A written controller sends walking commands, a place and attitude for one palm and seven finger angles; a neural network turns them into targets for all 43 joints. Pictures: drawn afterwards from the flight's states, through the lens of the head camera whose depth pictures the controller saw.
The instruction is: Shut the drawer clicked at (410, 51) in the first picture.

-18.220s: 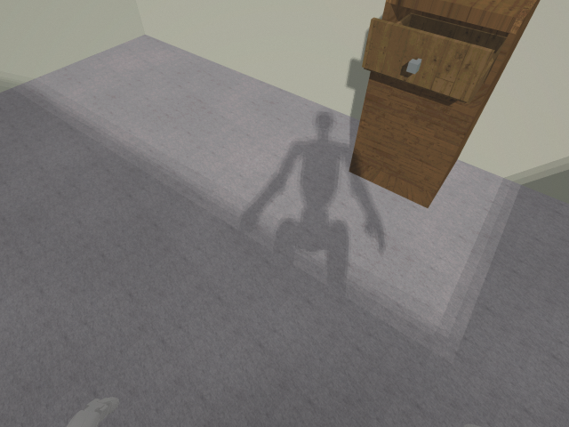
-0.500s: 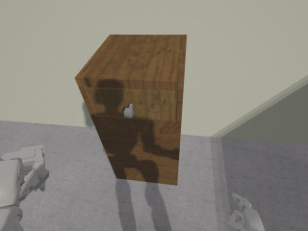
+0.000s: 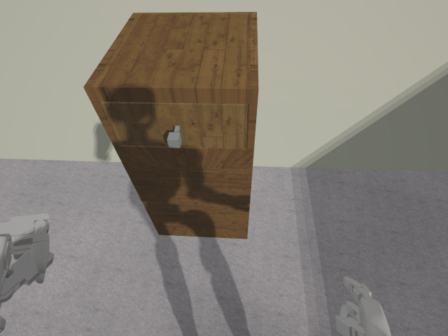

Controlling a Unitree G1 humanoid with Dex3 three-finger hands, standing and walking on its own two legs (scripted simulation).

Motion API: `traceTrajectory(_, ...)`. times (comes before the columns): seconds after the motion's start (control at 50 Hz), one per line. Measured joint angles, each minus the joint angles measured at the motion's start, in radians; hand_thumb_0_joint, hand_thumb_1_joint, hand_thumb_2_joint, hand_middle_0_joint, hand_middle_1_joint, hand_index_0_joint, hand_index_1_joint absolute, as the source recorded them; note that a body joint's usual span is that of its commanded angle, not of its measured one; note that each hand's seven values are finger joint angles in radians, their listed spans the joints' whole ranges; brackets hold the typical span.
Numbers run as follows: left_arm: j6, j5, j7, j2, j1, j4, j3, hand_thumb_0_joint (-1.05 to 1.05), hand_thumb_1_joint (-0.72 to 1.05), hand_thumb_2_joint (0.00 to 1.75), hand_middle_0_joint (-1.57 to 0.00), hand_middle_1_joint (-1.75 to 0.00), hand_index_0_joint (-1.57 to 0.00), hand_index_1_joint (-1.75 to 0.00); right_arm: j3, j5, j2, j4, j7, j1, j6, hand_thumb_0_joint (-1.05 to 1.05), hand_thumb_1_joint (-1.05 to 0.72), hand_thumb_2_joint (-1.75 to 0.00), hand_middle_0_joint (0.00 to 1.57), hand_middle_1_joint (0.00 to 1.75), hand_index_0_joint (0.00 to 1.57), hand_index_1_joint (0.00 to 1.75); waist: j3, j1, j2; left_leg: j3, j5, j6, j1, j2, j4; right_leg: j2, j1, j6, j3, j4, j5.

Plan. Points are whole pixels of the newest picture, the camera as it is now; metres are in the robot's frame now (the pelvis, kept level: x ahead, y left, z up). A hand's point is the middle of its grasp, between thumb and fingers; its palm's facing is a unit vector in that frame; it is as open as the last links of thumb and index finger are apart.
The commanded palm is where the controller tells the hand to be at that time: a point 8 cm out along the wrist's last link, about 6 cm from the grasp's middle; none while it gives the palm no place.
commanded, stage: step back with the hand held close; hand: left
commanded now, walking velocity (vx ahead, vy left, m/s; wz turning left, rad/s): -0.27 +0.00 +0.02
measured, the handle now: (175, 135) +0.60 +0.18 -0.05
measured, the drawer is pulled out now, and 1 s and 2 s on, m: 0.00 0.00 0.00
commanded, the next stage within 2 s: stop stepping back and stand still in 0.78 s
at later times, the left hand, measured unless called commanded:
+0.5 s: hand out of the picture +0.12 +0.25 +0.16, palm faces +0.35 -0.81 -0.48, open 3.2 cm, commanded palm +0.04 +0.30 +0.17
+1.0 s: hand out of the picture +0.00 +0.24 +0.18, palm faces +0.37 -0.82 -0.45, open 3.2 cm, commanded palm -0.03 +0.28 +0.17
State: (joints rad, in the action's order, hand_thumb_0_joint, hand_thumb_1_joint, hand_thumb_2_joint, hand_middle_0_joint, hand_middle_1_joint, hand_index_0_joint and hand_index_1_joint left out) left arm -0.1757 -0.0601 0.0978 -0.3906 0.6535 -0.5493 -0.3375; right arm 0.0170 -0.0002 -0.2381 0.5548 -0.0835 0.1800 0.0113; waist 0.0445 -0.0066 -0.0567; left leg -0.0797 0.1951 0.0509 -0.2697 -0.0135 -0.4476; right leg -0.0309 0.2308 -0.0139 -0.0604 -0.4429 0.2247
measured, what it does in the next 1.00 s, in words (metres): walks backwards: right foot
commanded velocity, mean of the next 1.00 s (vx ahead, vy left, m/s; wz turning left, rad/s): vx -0.26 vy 0.01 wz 0.00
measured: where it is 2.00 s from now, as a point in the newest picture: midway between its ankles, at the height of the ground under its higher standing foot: outside the picture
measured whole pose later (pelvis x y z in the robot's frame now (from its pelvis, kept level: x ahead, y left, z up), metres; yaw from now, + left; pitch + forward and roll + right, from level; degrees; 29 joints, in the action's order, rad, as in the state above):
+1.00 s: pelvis -0.17 +0.00 -0.01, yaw -1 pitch +0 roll -2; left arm -0.26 -0.07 0.12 -0.43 0.68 -0.63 -0.42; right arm 0.00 0.00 -0.22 0.62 -0.09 0.24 -0.04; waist -0.07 -0.01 0.01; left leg 0.02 0.21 0.00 -0.43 0.00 -0.65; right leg 0.05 0.13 0.02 0.01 -0.54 0.40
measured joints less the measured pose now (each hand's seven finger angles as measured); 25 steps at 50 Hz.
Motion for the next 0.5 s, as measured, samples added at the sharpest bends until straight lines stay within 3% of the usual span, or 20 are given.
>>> traceTrajectory(0.12,-0.009,0.008,0.012,-0.007,-0.017,-0.021,-0.023,0.02,0.89,0.89,-1.4,-1.6,-1.4,-1.6,-0.009,0.0,0.016,-0.011,-0.006,-0.009,-0.011,0.01,-0.91,-0.9,0.2,0.3,0.2,0.3,0.003,-0.014,0.013,-0.005,-0.012,0.008,-0.031,-0.008,-0.028,-0.011,0.044,-0.002,0.004,-0.057,0.002)
traceTrajectory(0.22,-0.019,0.016,0.019,0.018,-0.033,-0.01,-0.018,0.01,0.89,0.89,-1.4,-1.6,-1.4,-1.6,-0.018,0.001,0.021,-0.02,-0.004,-0.024,-0.029,0.01,-0.9,-0.9,0.2,0.3,0.2,0.3,0.004,-0.011,0.002,0.004,-0.02,0.007,-0.075,0.005,-0.068,0.0,0.073,0.003,-0.005,-0.07,-0.017)
traceTrajectory(0.32,-0.034,0.019,0.037,0.035,-0.026,-0.034,0.005,0.01,0.89,0.89,-1.4,-1.6,-1.4,-1.6,-0.015,-0.002,0.014,-0.009,-0.001,-0.018,-0.04,0.01,-0.9,-0.9,0.2,0.3,0.2,0.3,0.001,-0.011,0.009,0.043,0.059,-0.014,-0.14,0.004,-0.153,0.019,0.104,0.009,-0.008,-0.069,-0.044)
traceTrajectory(0.4,-0.041,0.023,0.051,0.021,-0.033,-0.059,0.009,0.01,0.89,0.89,-1.4,-1.6,-1.4,-1.6,-0.014,-0.006,0.013,0.011,-0.013,-0.001,-0.043,0.01,-0.9,-0.9,0.2,0.3,0.2,0.3,0.011,0.001,0.038,0.05,-0.033,0.009,-0.145,-0.001,-0.14,0.022,0.121,0.0,-0.003,-0.092,-0.038)
traceTrajectory(0.5,-0.043,0.059,0.048,-0.024,-0.068,-0.059,-0.025,0.02,0.88,0.89,-1.4,-1.6,-1.4,-1.6,-0.007,-0.016,0.03,0.018,-0.021,0.055,-0.065,0.01,-0.91,-0.9,0.2,0.3,0.2,0.3,-0.01,0.041,0.029,0.103,-0.092,0.03,-0.153,-0.006,-0.055,0.096,0.145,-0.011,0.059,-0.39,0.11)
